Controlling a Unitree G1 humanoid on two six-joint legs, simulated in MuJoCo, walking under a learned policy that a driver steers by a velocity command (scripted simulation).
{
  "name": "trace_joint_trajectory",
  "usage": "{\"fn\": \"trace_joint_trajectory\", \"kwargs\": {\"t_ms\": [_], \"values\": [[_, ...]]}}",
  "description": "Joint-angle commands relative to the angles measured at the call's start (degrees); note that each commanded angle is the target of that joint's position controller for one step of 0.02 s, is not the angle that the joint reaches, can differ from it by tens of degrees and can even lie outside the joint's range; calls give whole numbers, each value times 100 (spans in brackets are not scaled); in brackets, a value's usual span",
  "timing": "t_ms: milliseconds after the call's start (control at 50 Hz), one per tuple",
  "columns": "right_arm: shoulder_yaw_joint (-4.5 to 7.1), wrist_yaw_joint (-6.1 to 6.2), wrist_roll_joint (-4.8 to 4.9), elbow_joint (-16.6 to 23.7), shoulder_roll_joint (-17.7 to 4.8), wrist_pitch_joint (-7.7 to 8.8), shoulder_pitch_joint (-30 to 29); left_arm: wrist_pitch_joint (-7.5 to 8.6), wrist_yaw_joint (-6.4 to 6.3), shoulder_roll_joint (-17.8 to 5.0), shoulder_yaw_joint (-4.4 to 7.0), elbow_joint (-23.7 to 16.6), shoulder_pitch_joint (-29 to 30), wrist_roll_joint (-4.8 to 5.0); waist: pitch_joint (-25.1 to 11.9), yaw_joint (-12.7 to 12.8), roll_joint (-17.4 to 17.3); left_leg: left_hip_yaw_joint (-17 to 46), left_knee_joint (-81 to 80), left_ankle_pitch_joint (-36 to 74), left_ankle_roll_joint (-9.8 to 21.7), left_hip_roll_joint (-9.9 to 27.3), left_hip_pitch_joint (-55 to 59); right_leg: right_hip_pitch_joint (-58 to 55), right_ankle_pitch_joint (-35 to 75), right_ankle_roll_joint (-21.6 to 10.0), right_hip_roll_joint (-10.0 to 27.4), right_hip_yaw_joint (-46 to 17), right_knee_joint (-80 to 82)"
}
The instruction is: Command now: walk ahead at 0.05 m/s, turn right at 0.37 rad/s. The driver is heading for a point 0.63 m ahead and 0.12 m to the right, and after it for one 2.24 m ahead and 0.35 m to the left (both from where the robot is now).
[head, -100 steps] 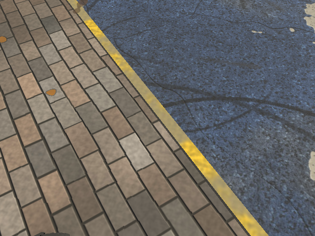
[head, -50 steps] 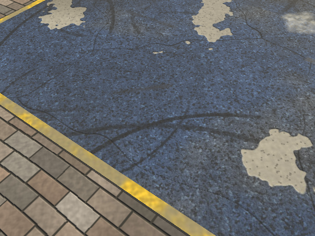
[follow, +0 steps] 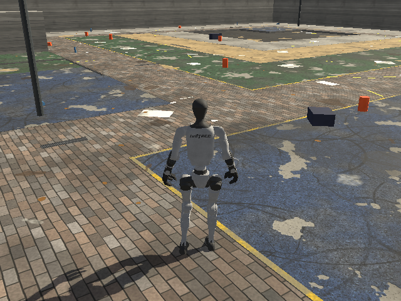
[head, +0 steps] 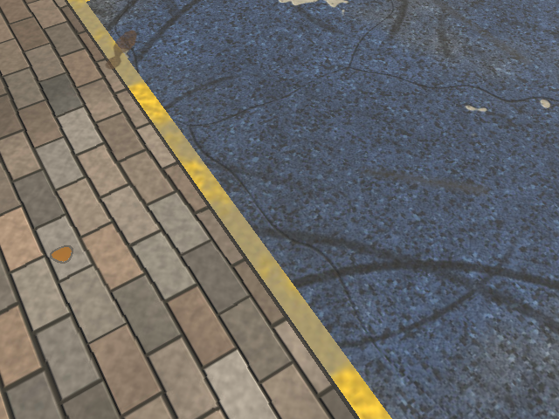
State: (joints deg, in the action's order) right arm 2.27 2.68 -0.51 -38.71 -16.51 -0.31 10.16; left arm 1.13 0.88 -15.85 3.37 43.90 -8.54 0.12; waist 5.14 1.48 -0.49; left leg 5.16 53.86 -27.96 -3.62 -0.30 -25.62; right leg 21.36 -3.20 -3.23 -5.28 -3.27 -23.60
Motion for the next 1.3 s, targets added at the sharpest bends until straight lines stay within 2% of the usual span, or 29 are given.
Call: {"fn": "trace_joint_trajectory", "kwargs": {"t_ms": [20,140,160,180,200,220,260,380,460,520,600,620,640,660,680,700,740,800,860,980,1040,1080,1100,1120,1140,1160,1200,1220,1300], "values": [[149,42,0,182,-483,20,677,-51,-125,-1083,329,-499,336,55,-1175,-216,791,-94,-764,569,-37,-70,680,-322,-226,-1065,1346,-1669,876],[225,-90,4,276,-518,151,625,-289,-230,-963,298,-560,386,149,-1014,-345,792,-196,-2611,1648,194,-145,1602,160,-1417,-493,999,-1999,366],[306,-62,-34,323,-791,164,747,-298,-228,-770,232,-543,205,129,-1006,-360,424,317,-3179,1450,439,502,1961,493,-1956,-188,722,-1786,-171],[442,-41,-207,371,-1351,112,651,-264,-222,-492,172,-723,231,126,-780,-207,-1136,1822,-3838,1142,1148,1713,1868,1372,-2725,162,-117,-705,-1465],[413,-68,-369,507,-1220,140,330,-194,-224,-816,275,-695,37,75,-771,-154,-1523,2561,-4044,1529,1713,2325,1413,1372,-3098,355,-29,-438,-2959],[295,-50,-337,654,-859,176,11,-202,-217,-1087,387,-539,-215,110,-752,-12,-1063,2142,-3943,1816,1718,2134,1280,1277,-2824,445,124,-567,-3722],[232,-28,-101,712,-620,209,-401,-341,-267,-1015,426,-286,-558,107,-657,123,-617,1111,-3681,2224,1348,1559,1459,1409,-2203,669,225,-432,-4412],[292,46,-87,527,-717,72,166,-402,-179,-626,259,-776,121,155,-760,-380,-809,269,-3487,3523,1633,1568,2390,1597,-1873,1080,551,-5,-3742],[441,2,23,446,-1039,60,314,-388,-27,-551,163,-1046,405,133,-772,-572,-923,296,-4035,996,1623,1775,2235,1108,-2023,850,776,389,-2704],[496,-107,108,386,-1135,141,271,-335,62,-607,168,-1074,357,135,-605,-508,-870,89,-4181,508,1538,1828,1894,489,-2129,497,727,673,-1896],[472,-219,273,249,-977,198,75,-256,125,-591,227,-617,-623,161,-687,68,-608,-623,-3380,460,1195,1576,1058,-1372,-1373,-15,392,1078,-219],[371,-234,204,248,-653,222,75,-244,77,-820,346,-347,-1324,204,-940,310,-139,-1092,-2314,460,886,1273,300,-2501,-1506,-221,503,636,-70],[203,-285,-45,507,-179,268,-230,-197,-13,-1430,490,-276,-1975,205,-996,488,1440,-1572,188,-683,345,632,-1363,-3448,-1299,-755,1925,-1559,310],[247,-278,32,876,-345,422,-546,-3,44,-1790,504,-551,-1712,85,-822,459,1516,-619,1135,-898,207,-37,-2901,-3299,-2742,-1837,2730,-3853,1049],[330,-319,213,877,-751,544,-756,129,67,-1320,385,-579,-1505,72,-432,474,1009,-188,1398,-404,297,324,-3166,-3136,-2894,-1821,2687,-3524,1309],[378,-367,229,816,-922,625,-650,202,50,-1000,262,-580,-1257,91,-125,261,951,-192,1223,299,370,453,-3206,-2976,-2369,-1599,2446,-2938,1273],[391,-405,16,526,-929,666,-340,201,-9,-752,147,-654,-851,83,-112,23,715,-304,671,1199,299,662,-2707,-2635,-932,-1191,1988,-1795,1212],[269,-494,48,343,-584,615,-300,214,-112,-843,129,-599,-900,-10,-312,23,605,-584,141,2209,142,603,-2074,-2303,853,-930,1665,-762,1255],[119,-536,152,410,-327,585,-763,244,-152,-923,112,-441,-1073,-27,-111,224,552,-749,-1075,3068,182,465,-1502,-1851,783,-725,1443,-113,1487],[56,-732,233,619,-349,618,-1319,304,-145,-1048,149,-70,-1402,39,261,323,429,-675,-2322,3361,635,235,-1280,-2390,972,-634,1881,293,1631],[156,-738,175,556,-562,576,-835,228,-212,-1199,200,-69,-1324,-5,-373,-19,645,-942,-2230,2654,940,-204,-533,-2996,3913,-434,1900,560,569],[368,-640,186,282,-937,504,459,109,-282,-1258,200,-146,-1232,-43,-1214,-736,616,-1112,-2326,2486,1247,-562,1270,-2608,5134,-185,1655,873,-1488],[471,-544,189,192,-1280,438,1267,141,-317,-1078,115,-282,-1380,-155,-1838,-1010,39,142,-2166,2464,1580,254,3122,-1145,3460,-22,1466,868,-3186],[525,-577,205,174,-1630,494,1366,268,-170,-274,-131,-411,-2177,-172,-2632,-369,-1520,3538,-2714,891,2803,1789,5040,1249,-2378,377,162,369,-5410],[406,-540,210,176,-1037,477,1490,472,-70,-877,-39,-439,-1421,1,-2748,-864,-842,4181,-3521,270,2609,1749,5005,1766,-2695,289,205,-512,-5904],[373,-495,159,212,-982,475,1156,598,-6,-1046,13,-712,-803,224,-1776,-826,-591,3379,-3724,451,2313,1637,4261,2146,-2240,186,502,-520,-5763],[329,-466,114,355,-877,480,532,704,-59,-906,-15,-804,-416,41,-815,-407,403,2381,-3944,1683,2106,1198,2589,1827,-1686,156,883,-355,-4824],[306,-435,21,443,-842,494,361,664,-67,-917,3,-816,-604,6,-782,-168,110,2190,-4068,2100,2178,1083,2086,1481,-1559,208,984,-404,-4665],[305,-337,120,398,-823,504,239,448,-133,-710,-53,-808,-720,-152,-477,20,-107,1413,-4317,2710,2179,760,900,1203,-1247,641,1099,-98,-3551]]}}
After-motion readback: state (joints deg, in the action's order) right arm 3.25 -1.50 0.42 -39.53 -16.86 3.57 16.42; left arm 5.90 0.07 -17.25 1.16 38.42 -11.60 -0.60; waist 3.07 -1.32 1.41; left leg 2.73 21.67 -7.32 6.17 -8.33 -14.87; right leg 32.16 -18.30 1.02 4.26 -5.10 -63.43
